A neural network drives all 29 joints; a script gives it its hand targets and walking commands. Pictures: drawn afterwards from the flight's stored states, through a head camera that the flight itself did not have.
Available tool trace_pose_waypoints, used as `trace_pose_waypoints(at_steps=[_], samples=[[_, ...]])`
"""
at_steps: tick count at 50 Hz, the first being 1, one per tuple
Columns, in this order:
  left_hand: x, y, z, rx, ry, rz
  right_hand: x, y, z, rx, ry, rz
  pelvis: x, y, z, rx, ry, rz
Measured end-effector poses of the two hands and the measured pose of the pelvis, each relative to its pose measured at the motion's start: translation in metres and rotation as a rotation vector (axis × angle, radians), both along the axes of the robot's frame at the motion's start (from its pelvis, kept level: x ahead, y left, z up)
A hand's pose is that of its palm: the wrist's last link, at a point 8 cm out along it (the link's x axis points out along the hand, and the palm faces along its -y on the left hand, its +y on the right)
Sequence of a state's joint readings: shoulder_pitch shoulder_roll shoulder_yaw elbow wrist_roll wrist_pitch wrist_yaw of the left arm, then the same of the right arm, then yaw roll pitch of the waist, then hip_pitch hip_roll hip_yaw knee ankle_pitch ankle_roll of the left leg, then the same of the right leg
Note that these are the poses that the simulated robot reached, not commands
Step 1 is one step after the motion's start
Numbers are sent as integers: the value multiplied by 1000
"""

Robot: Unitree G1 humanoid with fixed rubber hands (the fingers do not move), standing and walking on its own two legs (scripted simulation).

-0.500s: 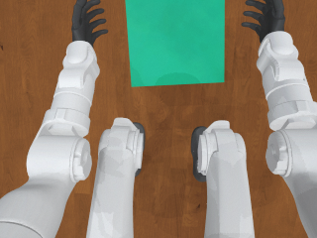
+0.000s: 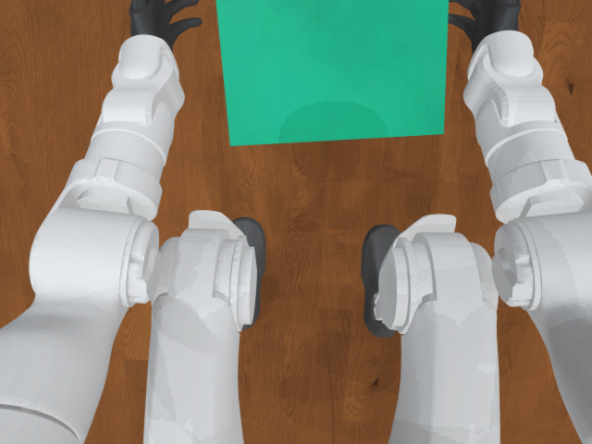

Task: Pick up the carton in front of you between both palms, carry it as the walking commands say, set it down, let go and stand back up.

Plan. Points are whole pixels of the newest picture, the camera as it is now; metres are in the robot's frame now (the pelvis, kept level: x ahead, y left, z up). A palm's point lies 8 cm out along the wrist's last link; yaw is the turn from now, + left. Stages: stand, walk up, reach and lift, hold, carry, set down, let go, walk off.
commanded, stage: reach and lift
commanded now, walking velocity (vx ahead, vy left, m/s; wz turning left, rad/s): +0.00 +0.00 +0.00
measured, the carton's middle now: (326, 56) +0.50 -0.01 -0.24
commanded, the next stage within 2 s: none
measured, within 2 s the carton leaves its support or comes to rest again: leaves its support in 0.54 s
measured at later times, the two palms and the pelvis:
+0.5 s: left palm (179, 26) +0.51 +0.15 -0.17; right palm (467, 23) +0.52 -0.15 -0.17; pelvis -0.01 +0.00 +0.00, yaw +0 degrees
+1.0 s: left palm out of the picture +0.48 +0.15 +0.02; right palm out of the picture +0.48 -0.15 +0.02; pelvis +0.00 +0.00 +0.09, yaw -1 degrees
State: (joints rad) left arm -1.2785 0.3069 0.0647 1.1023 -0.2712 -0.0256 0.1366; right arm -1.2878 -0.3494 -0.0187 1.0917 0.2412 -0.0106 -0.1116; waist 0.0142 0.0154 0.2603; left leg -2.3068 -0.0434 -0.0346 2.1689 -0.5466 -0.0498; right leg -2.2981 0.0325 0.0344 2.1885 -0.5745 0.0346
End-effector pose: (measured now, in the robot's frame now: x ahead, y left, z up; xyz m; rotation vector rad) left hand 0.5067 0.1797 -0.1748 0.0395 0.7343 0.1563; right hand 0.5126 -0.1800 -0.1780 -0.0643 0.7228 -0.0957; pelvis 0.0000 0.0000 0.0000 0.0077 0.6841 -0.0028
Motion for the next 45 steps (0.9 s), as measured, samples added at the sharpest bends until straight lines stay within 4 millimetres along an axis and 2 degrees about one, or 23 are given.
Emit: trace_pose_waypoints(at_steps=[8,14,25,29,32,36,41,45], samples=[[-5,-5,1,-7,3,-19,-2,10,2,6,12,10,-3,1,4,-2,13,3],[2,-28,6,-23,-4,-41,0,27,3,18,7,19,-7,2,7,-4,4,5],[7,-30,8,-16,19,20,5,29,6,10,42,21,-8,1,-1,0,-25,-4],[4,-29,14,-24,7,27,3,29,13,15,32,18,-6,0,-5,0,-33,-6],[2,-29,30,-35,-23,33,0,30,29,25,2,11,-5,0,-4,0,-41,-7],[-4,-29,69,-50,-74,42,-7,29,68,43,-47,-9,-5,1,6,-1,-44,-9],[-14,-31,127,-69,-86,53,-19,28,126,58,-58,-39,-4,2,32,-4,-23,-9],[-22,-32,162,-68,-64,50,-28,26,162,55,-36,-47,-5,3,58,-5,1,-10]])
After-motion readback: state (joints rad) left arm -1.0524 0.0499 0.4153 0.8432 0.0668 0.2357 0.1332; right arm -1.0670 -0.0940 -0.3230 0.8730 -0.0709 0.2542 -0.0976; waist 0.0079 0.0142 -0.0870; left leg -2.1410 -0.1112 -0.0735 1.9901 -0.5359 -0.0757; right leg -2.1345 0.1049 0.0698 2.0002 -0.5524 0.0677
